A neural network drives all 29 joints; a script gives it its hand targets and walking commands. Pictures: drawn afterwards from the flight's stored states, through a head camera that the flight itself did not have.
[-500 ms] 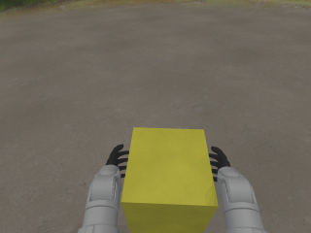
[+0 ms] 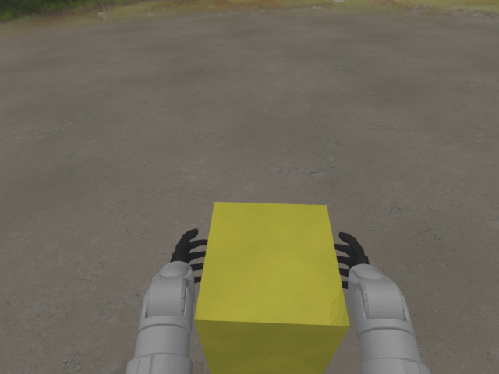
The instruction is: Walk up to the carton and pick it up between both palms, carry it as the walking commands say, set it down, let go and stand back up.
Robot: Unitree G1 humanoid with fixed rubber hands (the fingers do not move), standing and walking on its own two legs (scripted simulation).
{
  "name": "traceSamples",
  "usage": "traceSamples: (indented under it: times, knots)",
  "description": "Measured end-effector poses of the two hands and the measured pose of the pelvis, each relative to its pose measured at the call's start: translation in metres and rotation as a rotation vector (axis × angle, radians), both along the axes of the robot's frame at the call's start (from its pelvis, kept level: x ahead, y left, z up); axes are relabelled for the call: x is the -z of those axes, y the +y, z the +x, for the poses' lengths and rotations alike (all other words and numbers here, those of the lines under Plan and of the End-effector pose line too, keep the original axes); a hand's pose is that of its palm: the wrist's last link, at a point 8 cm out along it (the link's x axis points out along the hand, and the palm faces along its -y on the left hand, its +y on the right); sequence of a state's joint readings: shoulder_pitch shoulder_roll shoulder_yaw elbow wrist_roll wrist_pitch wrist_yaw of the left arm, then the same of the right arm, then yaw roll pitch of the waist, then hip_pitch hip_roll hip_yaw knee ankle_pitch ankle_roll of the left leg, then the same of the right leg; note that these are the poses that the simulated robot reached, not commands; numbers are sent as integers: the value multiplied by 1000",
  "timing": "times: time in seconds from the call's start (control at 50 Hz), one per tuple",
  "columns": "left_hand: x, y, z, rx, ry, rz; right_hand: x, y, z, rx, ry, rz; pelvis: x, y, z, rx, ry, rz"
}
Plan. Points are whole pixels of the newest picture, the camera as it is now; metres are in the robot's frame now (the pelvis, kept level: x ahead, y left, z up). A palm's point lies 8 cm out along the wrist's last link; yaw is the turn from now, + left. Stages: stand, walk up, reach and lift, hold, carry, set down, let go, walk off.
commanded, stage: hold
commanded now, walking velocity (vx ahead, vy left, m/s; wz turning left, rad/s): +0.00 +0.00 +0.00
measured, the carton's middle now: (267, 292) +0.30 +0.00 -0.02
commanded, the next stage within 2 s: carry in 0.38 s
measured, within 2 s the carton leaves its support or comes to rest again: neither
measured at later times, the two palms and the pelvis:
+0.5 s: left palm (186, 272) +0.30 +0.14 +0.05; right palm (362, 277) +0.29 -0.15 +0.05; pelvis +0.00 +0.00 -0.01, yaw -2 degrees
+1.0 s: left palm (220, 311) +0.21 +0.07 +0.08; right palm out of the picture +0.12 -0.20 +0.07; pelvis -0.11 +0.02 -0.02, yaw -17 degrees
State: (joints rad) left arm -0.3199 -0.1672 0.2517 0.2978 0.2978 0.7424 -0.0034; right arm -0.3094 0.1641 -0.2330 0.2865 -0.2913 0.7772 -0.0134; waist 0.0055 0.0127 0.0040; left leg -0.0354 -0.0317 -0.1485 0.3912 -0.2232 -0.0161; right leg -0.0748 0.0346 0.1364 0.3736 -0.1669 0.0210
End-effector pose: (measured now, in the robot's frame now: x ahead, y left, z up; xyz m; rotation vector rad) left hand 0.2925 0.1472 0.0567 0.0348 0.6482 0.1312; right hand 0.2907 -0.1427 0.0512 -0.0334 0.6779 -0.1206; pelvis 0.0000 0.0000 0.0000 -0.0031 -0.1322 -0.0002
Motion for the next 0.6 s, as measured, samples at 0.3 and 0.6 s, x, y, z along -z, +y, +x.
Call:
traceSamples:
  times: [0.3, 0.6]
  knots:
    - [1, -1, 1, 7, 6, 11, 1, -1, 1, -7, 4, -10, -1, 0, 5, -2, 0, -1]
    - [4, -22, -7, 38, -66, -48, 1, -21, -25, 88, -73, 20, 26, -1, -20, 106, 152, 30]
